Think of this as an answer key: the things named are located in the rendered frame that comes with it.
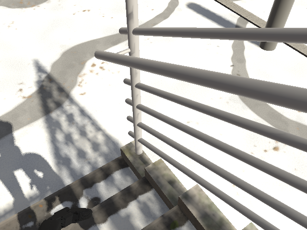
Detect robot left hand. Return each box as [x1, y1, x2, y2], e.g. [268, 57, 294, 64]
[38, 207, 93, 230]

